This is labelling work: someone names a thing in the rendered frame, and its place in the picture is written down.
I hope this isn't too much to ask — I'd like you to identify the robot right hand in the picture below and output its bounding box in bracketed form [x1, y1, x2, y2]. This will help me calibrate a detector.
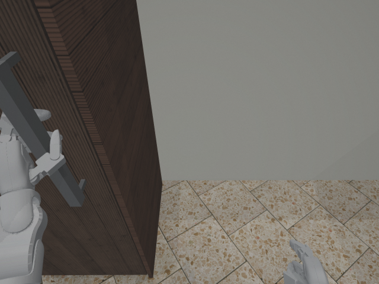
[283, 239, 329, 284]

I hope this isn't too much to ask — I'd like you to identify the robot left forearm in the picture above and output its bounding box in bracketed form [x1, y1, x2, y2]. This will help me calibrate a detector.
[0, 189, 48, 284]

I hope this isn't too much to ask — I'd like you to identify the wardrobe door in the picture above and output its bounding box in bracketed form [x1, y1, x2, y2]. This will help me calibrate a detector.
[0, 0, 147, 275]

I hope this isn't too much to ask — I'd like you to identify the robot left hand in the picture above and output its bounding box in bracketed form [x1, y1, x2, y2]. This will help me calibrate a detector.
[0, 109, 66, 196]

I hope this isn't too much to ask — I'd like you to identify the handle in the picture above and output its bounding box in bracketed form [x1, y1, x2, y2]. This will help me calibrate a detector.
[0, 51, 86, 206]

